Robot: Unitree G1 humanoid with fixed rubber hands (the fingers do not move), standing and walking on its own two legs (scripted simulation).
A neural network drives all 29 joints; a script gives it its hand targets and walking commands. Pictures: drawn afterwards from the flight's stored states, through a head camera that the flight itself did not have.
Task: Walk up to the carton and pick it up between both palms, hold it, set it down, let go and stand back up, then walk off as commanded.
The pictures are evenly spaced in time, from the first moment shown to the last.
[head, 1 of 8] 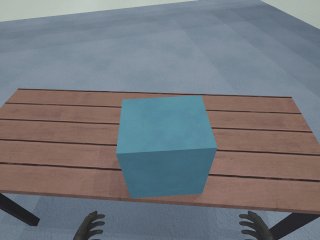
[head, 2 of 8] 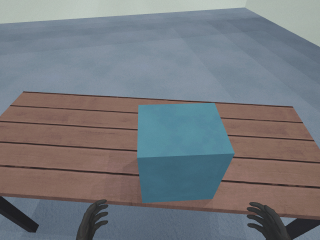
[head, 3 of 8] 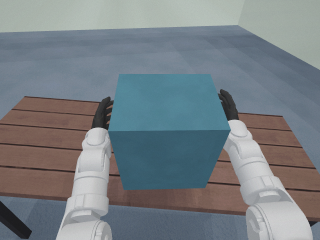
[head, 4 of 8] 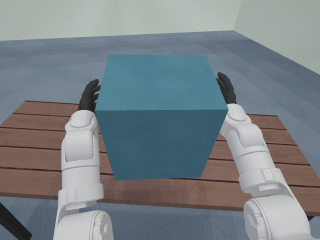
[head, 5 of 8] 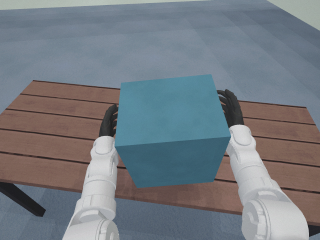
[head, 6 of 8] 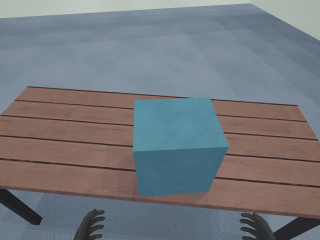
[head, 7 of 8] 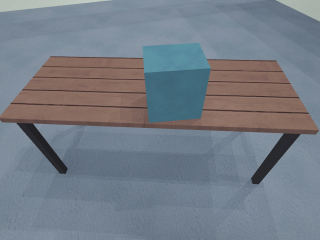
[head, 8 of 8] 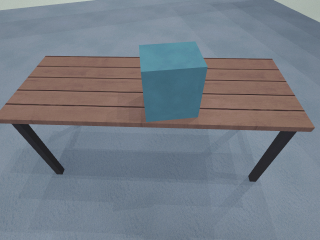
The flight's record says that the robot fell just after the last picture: no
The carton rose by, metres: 0.22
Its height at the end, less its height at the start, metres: +0.00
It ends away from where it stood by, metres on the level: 0.02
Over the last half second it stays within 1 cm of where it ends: yes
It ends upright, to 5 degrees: yes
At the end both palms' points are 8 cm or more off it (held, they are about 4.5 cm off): yes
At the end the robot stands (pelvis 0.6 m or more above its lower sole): yes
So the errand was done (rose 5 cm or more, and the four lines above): yes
